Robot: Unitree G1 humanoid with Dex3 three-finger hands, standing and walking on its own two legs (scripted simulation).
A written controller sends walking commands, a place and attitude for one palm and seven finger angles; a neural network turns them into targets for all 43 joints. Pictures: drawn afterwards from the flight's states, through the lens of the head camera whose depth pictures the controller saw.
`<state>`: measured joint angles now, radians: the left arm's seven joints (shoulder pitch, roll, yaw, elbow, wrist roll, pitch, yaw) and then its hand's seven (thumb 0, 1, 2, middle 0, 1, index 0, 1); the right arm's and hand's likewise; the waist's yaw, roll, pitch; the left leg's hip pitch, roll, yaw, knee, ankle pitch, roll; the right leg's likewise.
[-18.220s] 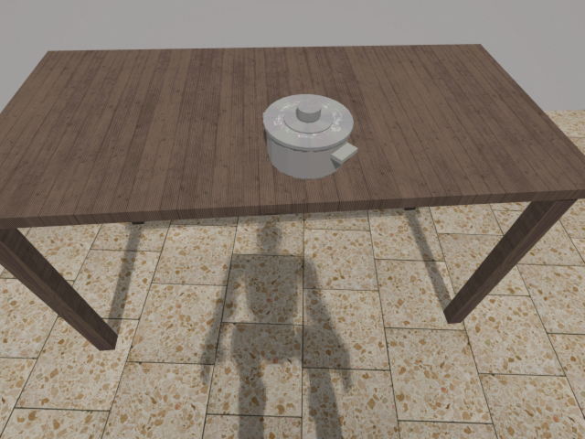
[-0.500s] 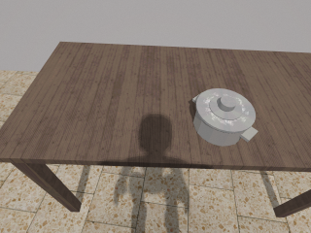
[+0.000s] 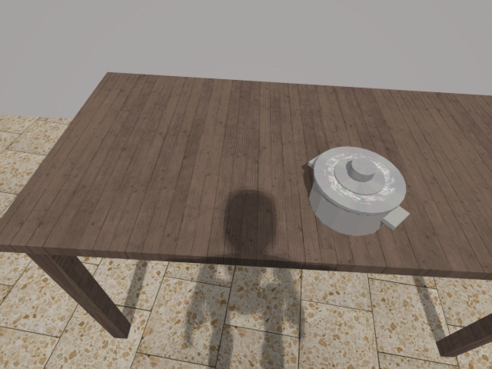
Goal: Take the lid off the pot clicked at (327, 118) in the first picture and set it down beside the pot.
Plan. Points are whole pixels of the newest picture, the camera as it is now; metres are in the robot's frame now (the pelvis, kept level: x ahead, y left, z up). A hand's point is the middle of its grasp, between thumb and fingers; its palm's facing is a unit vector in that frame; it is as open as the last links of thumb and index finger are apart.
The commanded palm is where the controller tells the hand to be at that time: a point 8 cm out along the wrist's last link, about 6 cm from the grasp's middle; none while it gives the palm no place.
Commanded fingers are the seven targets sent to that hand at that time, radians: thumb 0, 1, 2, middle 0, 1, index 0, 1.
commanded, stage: shuffle to correct the standing spot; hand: left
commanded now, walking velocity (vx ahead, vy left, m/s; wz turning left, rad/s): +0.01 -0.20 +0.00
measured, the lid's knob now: (362, 169) +0.48 -0.19 +0.07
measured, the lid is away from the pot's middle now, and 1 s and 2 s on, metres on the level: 0.00 0.00 0.00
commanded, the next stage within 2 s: none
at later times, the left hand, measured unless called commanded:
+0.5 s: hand out of the picture -0.03 +0.12 -0.18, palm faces +0.02 -0.99 -0.17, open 7.4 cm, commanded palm none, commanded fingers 0.00 0.90 0.90 -0.20 -0.30 -0.20 -0.30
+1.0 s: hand out of the picture +0.03 +0.09 -0.18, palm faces +0.03 -0.98 -0.20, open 7.3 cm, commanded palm none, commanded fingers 0.00 0.90 0.90 -0.20 -0.30 -0.20 -0.30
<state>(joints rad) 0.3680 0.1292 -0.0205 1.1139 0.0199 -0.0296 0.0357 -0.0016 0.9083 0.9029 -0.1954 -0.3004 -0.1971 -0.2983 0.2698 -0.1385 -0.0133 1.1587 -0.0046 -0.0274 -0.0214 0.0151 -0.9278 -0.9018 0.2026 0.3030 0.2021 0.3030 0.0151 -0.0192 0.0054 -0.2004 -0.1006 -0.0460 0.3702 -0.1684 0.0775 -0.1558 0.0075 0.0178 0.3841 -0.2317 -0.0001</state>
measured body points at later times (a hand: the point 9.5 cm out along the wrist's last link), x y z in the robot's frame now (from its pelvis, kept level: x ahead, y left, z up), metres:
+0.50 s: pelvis +0.00 -0.05 +0.00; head +0.03 -0.04 +0.44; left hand -0.03 +0.17 -0.17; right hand -0.02 -0.26 -0.16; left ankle +0.01 +0.07 -0.74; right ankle -0.02 -0.12 -0.74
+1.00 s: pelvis +0.00 -0.10 -0.01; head +0.04 -0.08 +0.44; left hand +0.03 +0.14 -0.17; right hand -0.01 -0.32 -0.16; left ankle -0.01 +0.03 -0.74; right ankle -0.02 -0.24 -0.72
